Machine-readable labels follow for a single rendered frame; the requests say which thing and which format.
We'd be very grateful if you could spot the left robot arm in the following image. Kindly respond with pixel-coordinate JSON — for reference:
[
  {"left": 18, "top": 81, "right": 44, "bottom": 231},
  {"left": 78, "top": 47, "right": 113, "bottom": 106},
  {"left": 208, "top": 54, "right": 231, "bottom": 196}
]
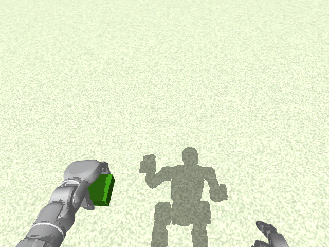
[{"left": 16, "top": 178, "right": 87, "bottom": 247}]

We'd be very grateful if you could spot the left robot hand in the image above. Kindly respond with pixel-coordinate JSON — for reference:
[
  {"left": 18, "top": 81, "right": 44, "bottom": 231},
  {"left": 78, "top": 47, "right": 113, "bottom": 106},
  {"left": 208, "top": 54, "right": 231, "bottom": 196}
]
[{"left": 63, "top": 160, "right": 111, "bottom": 210}]

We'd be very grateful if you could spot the small box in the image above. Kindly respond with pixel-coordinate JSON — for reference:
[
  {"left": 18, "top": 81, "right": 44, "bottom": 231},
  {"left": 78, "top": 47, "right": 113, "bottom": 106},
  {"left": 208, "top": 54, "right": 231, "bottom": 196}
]
[{"left": 87, "top": 174, "right": 115, "bottom": 206}]

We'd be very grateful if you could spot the right robot hand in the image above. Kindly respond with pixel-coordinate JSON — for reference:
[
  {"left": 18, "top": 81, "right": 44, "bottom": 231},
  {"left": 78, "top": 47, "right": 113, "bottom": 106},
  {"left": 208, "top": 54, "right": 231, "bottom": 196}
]
[{"left": 251, "top": 221, "right": 289, "bottom": 247}]

